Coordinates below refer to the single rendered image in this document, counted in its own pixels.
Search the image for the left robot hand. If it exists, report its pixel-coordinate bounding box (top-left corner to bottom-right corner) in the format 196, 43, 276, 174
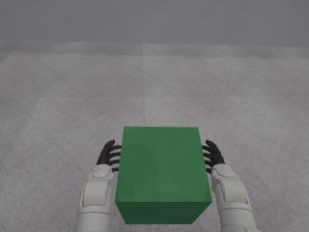
97, 139, 122, 172

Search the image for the carton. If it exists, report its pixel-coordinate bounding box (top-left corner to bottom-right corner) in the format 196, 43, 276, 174
115, 127, 212, 224

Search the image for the right robot hand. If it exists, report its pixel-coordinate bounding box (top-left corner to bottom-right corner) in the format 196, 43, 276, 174
202, 140, 225, 174

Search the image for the robot left forearm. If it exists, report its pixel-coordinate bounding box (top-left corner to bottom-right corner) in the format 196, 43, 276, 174
74, 164, 114, 232

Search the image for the robot right forearm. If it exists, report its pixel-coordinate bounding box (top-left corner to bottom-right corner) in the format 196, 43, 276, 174
211, 163, 261, 232

